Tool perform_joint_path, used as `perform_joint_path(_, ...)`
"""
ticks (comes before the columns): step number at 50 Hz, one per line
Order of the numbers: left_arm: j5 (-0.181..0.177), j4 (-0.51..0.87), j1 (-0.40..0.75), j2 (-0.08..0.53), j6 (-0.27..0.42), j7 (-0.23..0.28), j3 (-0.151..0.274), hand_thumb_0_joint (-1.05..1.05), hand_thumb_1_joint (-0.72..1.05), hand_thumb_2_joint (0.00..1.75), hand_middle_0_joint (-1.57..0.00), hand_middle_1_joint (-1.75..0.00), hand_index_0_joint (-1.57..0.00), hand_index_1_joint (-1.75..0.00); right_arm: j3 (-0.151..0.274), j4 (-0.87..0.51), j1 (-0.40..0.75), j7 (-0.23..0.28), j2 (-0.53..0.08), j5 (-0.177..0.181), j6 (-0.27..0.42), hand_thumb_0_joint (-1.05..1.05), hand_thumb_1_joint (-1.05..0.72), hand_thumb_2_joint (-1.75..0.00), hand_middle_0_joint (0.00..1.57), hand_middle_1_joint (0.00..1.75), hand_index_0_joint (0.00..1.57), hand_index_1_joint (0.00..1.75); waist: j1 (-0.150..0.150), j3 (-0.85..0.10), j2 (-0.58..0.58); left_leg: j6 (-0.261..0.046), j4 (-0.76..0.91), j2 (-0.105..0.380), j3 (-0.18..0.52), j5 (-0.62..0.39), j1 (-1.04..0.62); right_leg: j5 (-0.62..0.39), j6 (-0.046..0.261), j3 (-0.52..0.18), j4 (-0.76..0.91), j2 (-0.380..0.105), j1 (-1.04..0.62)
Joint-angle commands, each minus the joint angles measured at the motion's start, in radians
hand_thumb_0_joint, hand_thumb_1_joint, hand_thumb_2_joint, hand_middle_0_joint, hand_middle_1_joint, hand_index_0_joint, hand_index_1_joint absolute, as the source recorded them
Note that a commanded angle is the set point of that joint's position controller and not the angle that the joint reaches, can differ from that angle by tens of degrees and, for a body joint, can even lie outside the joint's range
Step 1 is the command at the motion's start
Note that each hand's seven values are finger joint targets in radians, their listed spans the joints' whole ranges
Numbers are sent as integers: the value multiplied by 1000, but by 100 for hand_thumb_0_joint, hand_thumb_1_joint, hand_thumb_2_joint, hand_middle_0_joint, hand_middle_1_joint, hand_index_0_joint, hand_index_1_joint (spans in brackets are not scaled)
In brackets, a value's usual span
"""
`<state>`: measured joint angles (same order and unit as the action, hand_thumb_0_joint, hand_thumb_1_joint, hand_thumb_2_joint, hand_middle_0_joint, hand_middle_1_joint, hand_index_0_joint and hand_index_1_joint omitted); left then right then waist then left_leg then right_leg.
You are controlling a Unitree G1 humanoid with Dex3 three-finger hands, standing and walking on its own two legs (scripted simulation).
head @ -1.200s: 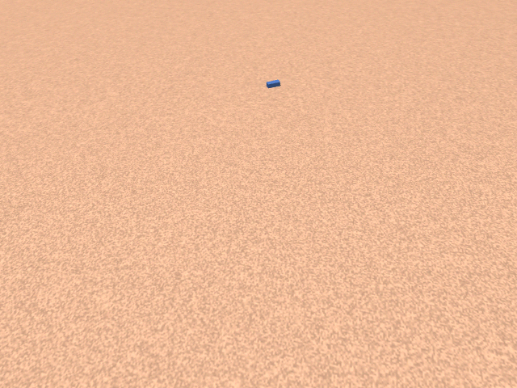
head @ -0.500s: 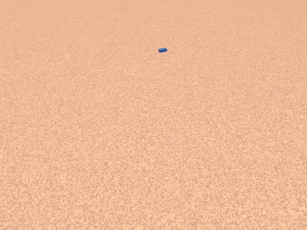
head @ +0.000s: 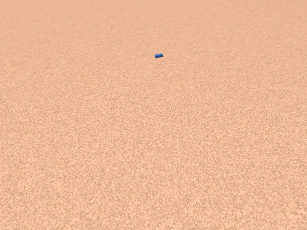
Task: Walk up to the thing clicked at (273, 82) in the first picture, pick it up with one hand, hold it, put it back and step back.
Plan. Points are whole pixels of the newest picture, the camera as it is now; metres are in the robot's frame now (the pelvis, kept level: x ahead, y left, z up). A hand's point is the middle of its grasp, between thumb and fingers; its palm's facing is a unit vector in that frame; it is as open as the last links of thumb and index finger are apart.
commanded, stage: walk up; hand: left
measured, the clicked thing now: (158, 55) +2.21 +0.05 -0.77
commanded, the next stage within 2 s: none
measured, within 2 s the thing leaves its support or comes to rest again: neither
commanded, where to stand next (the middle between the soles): +1.84 -0.15 m, yaw -5 degrees
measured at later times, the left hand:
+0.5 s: hand (106, 214) +0.21 +0.18 -0.13, palm faces -0.01 -0.93 -0.38, open 7.4 cm
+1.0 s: hand (124, 117) +0.60 +0.18 -0.14, palm faces -0.16 -0.92 -0.36, open 7.4 cm
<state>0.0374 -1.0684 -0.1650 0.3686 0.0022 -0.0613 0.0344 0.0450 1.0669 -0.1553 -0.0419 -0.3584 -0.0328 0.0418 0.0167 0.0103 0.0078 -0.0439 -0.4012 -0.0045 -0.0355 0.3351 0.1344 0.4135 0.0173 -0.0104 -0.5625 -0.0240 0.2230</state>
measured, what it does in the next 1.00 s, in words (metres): walks ahead: right foot, then left foot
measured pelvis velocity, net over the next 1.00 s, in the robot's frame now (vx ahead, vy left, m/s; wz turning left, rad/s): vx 0.47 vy -0.10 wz -0.08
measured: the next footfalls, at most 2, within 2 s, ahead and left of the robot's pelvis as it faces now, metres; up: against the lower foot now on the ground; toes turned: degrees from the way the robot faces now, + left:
right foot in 0.26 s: +0.19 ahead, -0.22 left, +0.00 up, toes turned -9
left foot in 0.70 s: +0.47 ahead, +0.06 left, +0.00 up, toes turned +5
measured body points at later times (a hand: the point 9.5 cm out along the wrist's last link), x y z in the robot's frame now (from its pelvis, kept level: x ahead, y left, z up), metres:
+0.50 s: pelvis +0.17 -0.10 +0.00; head +0.16 -0.12 +0.45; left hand +0.21 +0.22 -0.11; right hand +0.27 -0.43 -0.12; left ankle +0.26 +0.03 -0.69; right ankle +0.15 -0.21 -0.75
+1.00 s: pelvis +0.47 -0.10 -0.01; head +0.48 -0.10 +0.44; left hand +0.60 +0.22 -0.11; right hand +0.50 -0.43 -0.12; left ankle +0.43 +0.05 -0.75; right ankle +0.60 -0.26 -0.71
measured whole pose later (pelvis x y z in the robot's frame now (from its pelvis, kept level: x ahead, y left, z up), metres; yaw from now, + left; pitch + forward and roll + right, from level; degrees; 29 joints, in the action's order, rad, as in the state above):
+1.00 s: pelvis +0.47 -0.10 -0.01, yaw -4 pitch -2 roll +2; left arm 0.01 -0.92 -0.19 0.46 0.06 -0.11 0.04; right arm 0.06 0.91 -0.29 -0.07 -0.42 -0.01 0.09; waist -0.03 0.05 0.04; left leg 0.00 -0.44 0.06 -0.15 0.32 0.09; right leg 0.20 0.00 0.01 -0.74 -0.13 0.55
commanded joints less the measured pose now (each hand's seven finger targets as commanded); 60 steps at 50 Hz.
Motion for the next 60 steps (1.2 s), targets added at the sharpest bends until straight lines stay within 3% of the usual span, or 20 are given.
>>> perform_joint_path(1,4,182,243,261,60,-19,73,0,90,90,-20,-30,-20,-30,124,-97,-66,7,-357,-1,56,0,-90,-90,20,30,20,30,-93,70,-54,-219,312,439,489,413,-204,34,7,-112,-307,-105,552)
perform_joint_path(11,-6,97,-93,279,56,-48,107,0,90,90,-20,-30,-20,-30,106,-173,131,-16,-323,-14,42,0,-90,-90,20,30,20,30,95,16,-51,-82,14,197,-3,373,308,-212,-23,127,-12,-34,-195)
perform_joint_path(12,-3,54,-245,330,70,-28,134,0,90,90,-20,-30,-20,-30,81,-172,102,-16,-263,-22,41,0,-90,-90,20,30,20,30,167,-62,148,-51,-332,116,-69,296,442,-79,-3,88,13,-7,-418)
perform_joint_path(13,10,42,-375,423,81,-6,159,0,90,90,-20,-30,-20,-30,44,-206,113,-21,-159,-13,42,0,-90,-90,20,30,20,30,225,-54,430,-22,-716,-11,-84,327,662,298,41,-225,214,-177,-453)
perform_joint_path(14,0,106,-280,472,89,0,145,0,90,90,-20,-30,-20,-30,55,-231,114,-18,-213,10,41,0,-90,-90,20,30,20,30,164,-28,321,9,-832,-29,78,231,678,617,155,-715,527,-410,-286)
perform_joint_path(15,-19,155,-136,490,94,0,140,0,90,90,-20,-30,-20,-30,74,-214,136,-16,-297,8,40,0,-90,-90,20,30,20,30,110,74,159,10,-858,72,165,138,652,640,206,-744,555,-448,-142)
perform_joint_path(17,-26,181,-3,409,104,8,122,0,90,90,-20,-30,-20,-30,81,-151,36,-30,-328,25,41,0,-90,-90,20,30,20,30,11,84,112,10,-769,128,152,-3,571,401,161,-466,480,-339,-80)
perform_joint_path(20,-34,180,-13,357,116,13,102,0,90,90,-20,-30,-20,-30,87,-127,-35,-52,-312,22,28,0,-90,-90,20,30,20,30,-16,76,125,35,-637,130,113,-97,447,235,136,-240,478,-261,-2)
perform_joint_path(31,-25,193,-98,359,115,6,99,0,90,90,-20,-30,-20,-30,83,-239,170,-81,-239,12,31,0,-90,-90,20,30,20,30,50,63,46,45,-168,124,-35,-239,301,-77,167,0,395,-216,-104)
perform_joint_path(34,-30,200,-89,347,101,11,83,0,90,90,-20,-30,-20,-30,103,-189,-6,-57,-270,2,43,0,-90,-90,20,30,20,30,-50,-18,-29,14,-81,46,-99,-122,13,-407,144,87,59,-176,-58)
perform_joint_path(35,-31,206,-132,294,94,16,65,0,90,90,-20,-30,-20,-30,128,-135,-210,-39,-325,-16,52,0,-90,-90,20,30,20,30,-128,-147,-151,-42,-81,52,-41,-31,-262,-437,100,120,-267,-116,76)
perform_joint_path(37,-53,246,-117,284,103,30,53,0,90,90,-20,-30,-20,-30,171,-165,-302,-14,-478,14,58,0,-90,-90,20,30,20,30,-174,-248,-282,-265,163,467,750,228,-501,121,41,-12,-692,73,550)
perform_joint_path(42,-55,181,-117,287,98,0,53,0,90,90,-20,-30,-20,-30,100,-229,-70,-3,-325,40,70,0,-90,-90,20,30,20,30,-25,-4,-127,-169,168,322,168,-63,-6,-72,3,-67,-501,-119,370)
perform_joint_path(45,-38,205,-52,263,83,-27,56,0,90,90,-20,-30,-20,-30,99,-254,-48,-10,-347,26,83,0,-90,-90,20,30,20,30,-23,64,-144,-202,220,332,104,-29,88,-112,-28,-13,-300,-138,340)
perform_joint_path(52,-28,179,-44,264,85,-41,89,0,90,90,-20,-30,-20,-30,96,-246,-21,-15,-343,29,78,0,-90,-90,20,30,20,30,31,13,-107,-114,58,255,-23,7,200,-332,7,124,-84,-55,-8)
perform_joint_path(54,-26,136,-223,322,98,-19,120,0,90,90,-20,-30,-20,-30,70,-241,-54,-12,-282,23,75,0,-90,-90,20,30,20,30,135,-81,84,-63,-369,161,-84,-216,303,-160,51,70,-32,-28,-291)
perform_joint_path(55,-16,126,-356,410,106,0,145,0,90,90,-20,-30,-20,-30,47,-255,-95,-14,-208,27,74,0,-90,-90,20,30,20,30,177,-133,353,-21,-715,42,-118,18,442,91,87,-241,145,-219,-393)
perform_joint_path(56,-34,158,-325,482,112,8,144,0,90,90,-20,-30,-20,-30,50,-268,-100,-6,-237,37,69,0,-90,-90,20,30,20,30,140,-118,330,8,-852,-21,-22,189,605,165,172,-701,376,-428,-400)
perform_joint_path(57,-48,187,-235,474,111,12,136,0,90,90,-20,-30,-20,-30,69,-246,-54,5,-309,30,61,0,-90,-90,20,30,20,30,117,-74,163,9,-919,62,89,139,591,178,210,-703,372,-438,-307)
perform_joint_path(60,-48,213,-84,366,117,24,108,0,90,90,-20,-30,-20,-30,61,-191,-96,-9,-290,45,54,0,-90,-90,20,30,20,30,17,2,152,0,-764,134,101,-47,507,-44,166,-302,324,-273,-122)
